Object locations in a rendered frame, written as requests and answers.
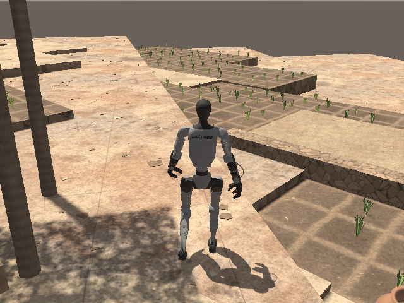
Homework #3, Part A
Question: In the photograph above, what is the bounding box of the right robot upper arm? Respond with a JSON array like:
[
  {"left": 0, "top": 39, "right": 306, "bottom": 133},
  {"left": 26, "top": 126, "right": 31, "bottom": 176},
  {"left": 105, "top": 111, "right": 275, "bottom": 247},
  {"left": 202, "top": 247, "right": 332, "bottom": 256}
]
[{"left": 216, "top": 127, "right": 233, "bottom": 163}]

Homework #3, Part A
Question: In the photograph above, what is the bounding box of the right robot forearm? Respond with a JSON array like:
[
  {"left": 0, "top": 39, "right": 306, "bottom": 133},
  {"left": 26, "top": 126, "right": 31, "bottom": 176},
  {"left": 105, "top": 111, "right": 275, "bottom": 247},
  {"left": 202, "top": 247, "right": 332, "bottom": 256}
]
[{"left": 227, "top": 153, "right": 241, "bottom": 184}]

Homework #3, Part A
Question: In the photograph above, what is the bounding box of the left robot upper arm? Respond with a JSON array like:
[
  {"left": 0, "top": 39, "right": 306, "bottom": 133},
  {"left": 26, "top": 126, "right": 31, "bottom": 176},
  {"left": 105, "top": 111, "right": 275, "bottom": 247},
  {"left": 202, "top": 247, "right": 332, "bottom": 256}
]
[{"left": 172, "top": 126, "right": 190, "bottom": 160}]

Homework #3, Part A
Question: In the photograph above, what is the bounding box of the left robot forearm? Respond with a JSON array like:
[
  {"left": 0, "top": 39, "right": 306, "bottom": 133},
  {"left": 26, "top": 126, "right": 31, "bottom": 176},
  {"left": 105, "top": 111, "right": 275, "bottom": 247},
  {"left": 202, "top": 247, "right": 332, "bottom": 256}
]
[{"left": 168, "top": 150, "right": 178, "bottom": 170}]

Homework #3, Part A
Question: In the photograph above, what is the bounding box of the robot torso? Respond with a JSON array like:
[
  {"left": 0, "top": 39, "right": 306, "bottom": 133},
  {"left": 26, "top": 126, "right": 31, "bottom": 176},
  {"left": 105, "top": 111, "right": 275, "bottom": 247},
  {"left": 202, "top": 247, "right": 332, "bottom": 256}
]
[{"left": 188, "top": 123, "right": 218, "bottom": 189}]

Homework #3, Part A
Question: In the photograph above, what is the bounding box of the right robot shin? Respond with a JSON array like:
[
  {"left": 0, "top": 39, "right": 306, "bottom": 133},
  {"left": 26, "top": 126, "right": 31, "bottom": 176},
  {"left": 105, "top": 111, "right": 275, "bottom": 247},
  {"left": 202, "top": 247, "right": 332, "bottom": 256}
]
[{"left": 210, "top": 205, "right": 219, "bottom": 245}]

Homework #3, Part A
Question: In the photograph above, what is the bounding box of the robot left hand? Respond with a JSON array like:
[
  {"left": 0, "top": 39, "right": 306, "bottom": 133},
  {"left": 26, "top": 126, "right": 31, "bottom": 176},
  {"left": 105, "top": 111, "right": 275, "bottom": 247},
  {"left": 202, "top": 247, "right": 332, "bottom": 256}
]
[{"left": 167, "top": 167, "right": 182, "bottom": 178}]

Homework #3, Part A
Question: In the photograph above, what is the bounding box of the robot right hand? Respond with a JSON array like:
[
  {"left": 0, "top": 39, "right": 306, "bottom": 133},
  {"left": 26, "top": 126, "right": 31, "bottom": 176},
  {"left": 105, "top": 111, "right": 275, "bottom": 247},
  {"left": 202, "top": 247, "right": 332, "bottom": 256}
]
[{"left": 228, "top": 181, "right": 242, "bottom": 199}]

